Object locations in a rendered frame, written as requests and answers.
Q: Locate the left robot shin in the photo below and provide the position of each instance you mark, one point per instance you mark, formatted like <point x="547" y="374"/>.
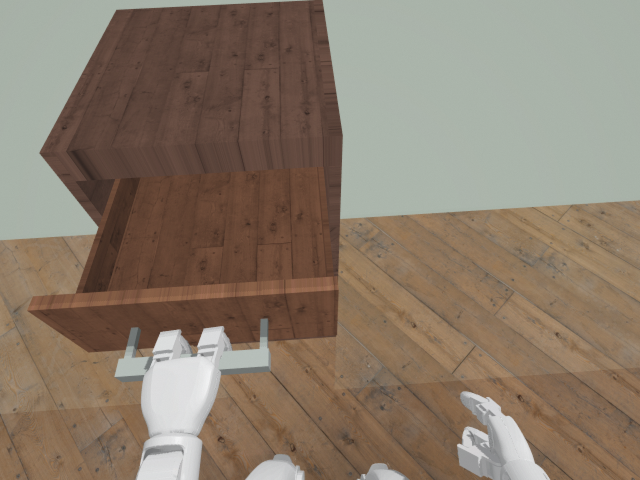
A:
<point x="282" y="457"/>

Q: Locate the drawer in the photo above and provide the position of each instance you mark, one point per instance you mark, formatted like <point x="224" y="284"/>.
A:
<point x="204" y="250"/>

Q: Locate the handle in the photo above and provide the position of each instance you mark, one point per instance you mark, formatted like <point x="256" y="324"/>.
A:
<point x="131" y="369"/>

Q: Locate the right robot shin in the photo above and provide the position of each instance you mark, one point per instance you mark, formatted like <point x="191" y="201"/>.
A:
<point x="378" y="466"/>

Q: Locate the robot left hand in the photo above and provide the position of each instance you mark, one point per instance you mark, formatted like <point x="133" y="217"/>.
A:
<point x="178" y="393"/>

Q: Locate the robot right forearm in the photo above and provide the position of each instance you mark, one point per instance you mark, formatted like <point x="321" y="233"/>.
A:
<point x="522" y="470"/>

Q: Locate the robot shin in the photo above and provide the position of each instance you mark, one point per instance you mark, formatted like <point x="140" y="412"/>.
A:
<point x="378" y="466"/>
<point x="282" y="457"/>

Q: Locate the robot right hand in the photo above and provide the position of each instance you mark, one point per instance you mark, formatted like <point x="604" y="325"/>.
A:
<point x="482" y="454"/>

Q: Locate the robot left forearm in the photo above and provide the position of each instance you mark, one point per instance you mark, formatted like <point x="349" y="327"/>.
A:
<point x="171" y="456"/>

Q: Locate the cabinet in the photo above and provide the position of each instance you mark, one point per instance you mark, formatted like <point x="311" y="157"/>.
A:
<point x="203" y="89"/>

